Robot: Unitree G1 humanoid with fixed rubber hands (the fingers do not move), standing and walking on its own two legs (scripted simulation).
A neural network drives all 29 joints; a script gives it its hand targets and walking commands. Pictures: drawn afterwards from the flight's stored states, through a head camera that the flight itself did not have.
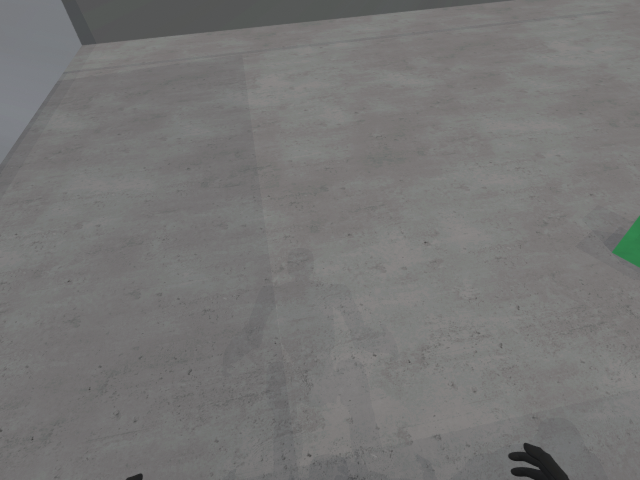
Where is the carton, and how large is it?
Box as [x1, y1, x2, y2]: [612, 216, 639, 267]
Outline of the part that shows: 639,216 612,251 615,254 639,267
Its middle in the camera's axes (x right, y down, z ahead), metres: +1.34 +0.01 +1.47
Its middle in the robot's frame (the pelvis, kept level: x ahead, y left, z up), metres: +1.06 -1.29 -0.64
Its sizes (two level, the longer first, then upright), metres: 0.228 0.155 0.227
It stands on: the floor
